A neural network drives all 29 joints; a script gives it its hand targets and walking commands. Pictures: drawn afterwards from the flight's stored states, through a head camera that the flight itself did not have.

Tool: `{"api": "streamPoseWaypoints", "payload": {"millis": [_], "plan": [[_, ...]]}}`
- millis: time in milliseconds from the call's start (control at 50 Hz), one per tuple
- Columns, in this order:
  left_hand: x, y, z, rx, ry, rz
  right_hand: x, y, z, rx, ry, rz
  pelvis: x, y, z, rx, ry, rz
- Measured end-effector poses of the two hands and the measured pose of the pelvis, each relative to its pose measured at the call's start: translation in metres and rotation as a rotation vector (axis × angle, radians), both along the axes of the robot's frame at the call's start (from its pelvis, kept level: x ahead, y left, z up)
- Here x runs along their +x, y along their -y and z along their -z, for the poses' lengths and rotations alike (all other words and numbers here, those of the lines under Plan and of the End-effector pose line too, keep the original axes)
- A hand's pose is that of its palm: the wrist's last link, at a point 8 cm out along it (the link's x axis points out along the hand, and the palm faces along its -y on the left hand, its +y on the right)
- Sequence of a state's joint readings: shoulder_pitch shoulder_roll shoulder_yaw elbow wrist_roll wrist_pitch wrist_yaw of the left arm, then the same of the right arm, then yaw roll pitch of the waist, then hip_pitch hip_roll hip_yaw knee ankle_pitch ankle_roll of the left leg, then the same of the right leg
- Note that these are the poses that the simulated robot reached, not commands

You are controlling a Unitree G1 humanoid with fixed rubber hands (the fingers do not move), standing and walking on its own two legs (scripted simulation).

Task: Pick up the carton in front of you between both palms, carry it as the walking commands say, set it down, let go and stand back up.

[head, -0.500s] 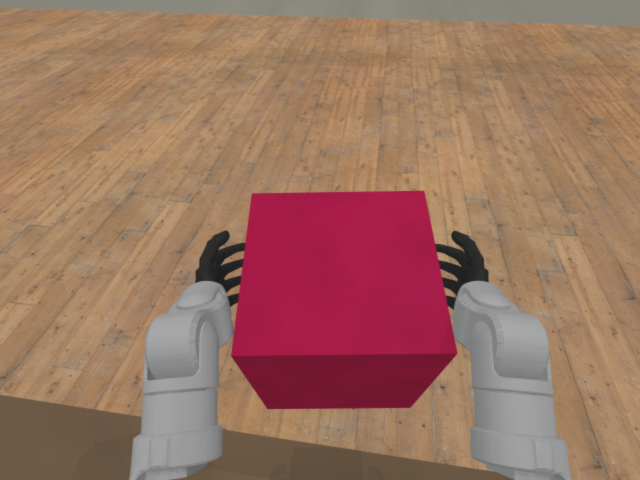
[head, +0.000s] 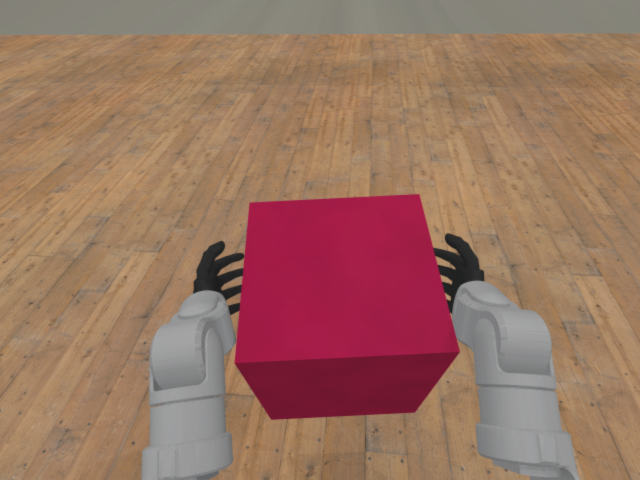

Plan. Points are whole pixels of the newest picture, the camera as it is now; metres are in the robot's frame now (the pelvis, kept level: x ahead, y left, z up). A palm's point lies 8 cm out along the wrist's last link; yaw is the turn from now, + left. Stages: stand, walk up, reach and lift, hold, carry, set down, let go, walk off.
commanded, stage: carry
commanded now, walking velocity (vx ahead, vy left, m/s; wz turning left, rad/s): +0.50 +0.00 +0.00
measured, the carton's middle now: (339, 316) +0.35 -0.02 +0.06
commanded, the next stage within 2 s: none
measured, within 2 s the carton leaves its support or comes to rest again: neither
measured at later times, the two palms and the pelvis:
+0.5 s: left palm (225, 181) +0.64 +0.16 +0.09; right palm (389, 175) +0.63 -0.14 +0.09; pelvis +0.31 +0.01 -0.02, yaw -2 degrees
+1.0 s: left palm (251, 116) +0.90 +0.13 +0.10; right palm (380, 109) +0.89 -0.17 +0.10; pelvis +0.61 -0.02 +0.00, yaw -1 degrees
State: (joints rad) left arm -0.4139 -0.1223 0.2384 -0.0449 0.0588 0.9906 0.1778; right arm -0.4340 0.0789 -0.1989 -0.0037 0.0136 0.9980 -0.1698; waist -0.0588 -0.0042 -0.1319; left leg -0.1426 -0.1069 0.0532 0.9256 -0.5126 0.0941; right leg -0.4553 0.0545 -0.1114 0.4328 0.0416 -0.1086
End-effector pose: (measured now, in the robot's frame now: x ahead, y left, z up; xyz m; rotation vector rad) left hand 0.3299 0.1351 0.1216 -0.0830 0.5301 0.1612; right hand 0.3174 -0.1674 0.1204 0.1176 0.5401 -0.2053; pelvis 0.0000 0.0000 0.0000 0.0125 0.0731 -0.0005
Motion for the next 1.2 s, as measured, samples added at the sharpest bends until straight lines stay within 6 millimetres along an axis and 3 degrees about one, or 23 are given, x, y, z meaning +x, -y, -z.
{"api": "streamPoseWaypoints", "payload": {"millis": [120,220,340,440,520,580,680,840,920,1020,1100,1200], "plan": [[0.043,-0.011,0.042,-0.028,-0.138,-0.058,0.065,-0.013,0.043,0.036,-0.14,-0.057,0.059,0.013,0.002,-0.012,-0.003,0.011],[0.092,-0.016,0.047,-0.042,-0.148,-0.091,0.119,-0.019,0.051,0.059,-0.151,-0.061,0.11,0.017,-0.005,0.0,-0.013,0.008],[0.175,-0.016,0.033,-0.033,-0.086,-0.065,0.193,-0.018,0.042,0.046,-0.089,-0.041,0.184,0.009,-0.008,0.007,-0.022,0.017],[0.256,-0.022,0.023,-0.024,-0.018,-0.036,0.267,-0.023,0.031,0.023,-0.02,-0.025,0.259,-0.003,0.004,-0.003,-0.02,0.027],[0.323,-0.026,0.032,-0.026,-0.002,0.008,0.325,-0.026,0.032,-0.015,-0.004,0.003,0.32,-0.013,0.021,0.002,-0.005,0.035],[0.358,-0.02,0.04,-0.028,-0.065,0.045,0.35,-0.022,0.039,-0.008,-0.067,0.027,0.35,-0.02,0.016,-0.004,-0.008,0.034],[0.406,-0.01,0.042,-0.066,-0.128,0.054,0.387,-0.014,0.039,0.018,-0.126,0.072,0.399,-0.026,-0.001,-0.024,-0.007,0.039],[0.489,-0.01,0.016,-0.067,-0.057,0.025,0.484,-0.013,0.008,0.006,-0.057,0.035,0.488,-0.013,-0.015,-0.041,-0.02,0.036],[0.528,-0.008,0.011,-0.067,-0.035,-0.004,0.53,-0.011,0.004,0.017,-0.035,0.012,0.545,0.001,-0.011,-0.038,-0.023,0.034],[0.576,0.009,0.025,-0.047,-0.042,-0.027,0.585,0.006,0.025,0.018,-0.041,-0.027,0.62,0.024,0.008,-0.031,-0.008,0.013],[0.599,0.017,0.037,0.002,-0.137,-0.015,0.607,0.015,0.044,0.025,-0.136,-0.039,0.653,0.031,0.001,-0.03,-0.011,-0.008],[0.616,0.017,0.032,0.02,-0.163,-0.022,0.63,0.014,0.039,0.016,-0.162,-0.064,0.691,0.034,-0.012,-0.006,-0.01,-0.007]]}}
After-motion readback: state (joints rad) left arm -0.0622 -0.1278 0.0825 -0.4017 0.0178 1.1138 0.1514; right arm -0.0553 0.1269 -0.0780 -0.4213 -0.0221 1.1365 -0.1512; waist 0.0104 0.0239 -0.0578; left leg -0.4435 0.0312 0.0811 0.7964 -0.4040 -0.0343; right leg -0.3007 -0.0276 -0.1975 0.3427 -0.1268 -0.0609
